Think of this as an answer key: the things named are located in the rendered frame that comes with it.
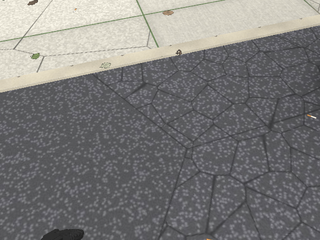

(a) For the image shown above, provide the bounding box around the robot left hand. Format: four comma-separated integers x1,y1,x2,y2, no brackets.
41,229,84,240

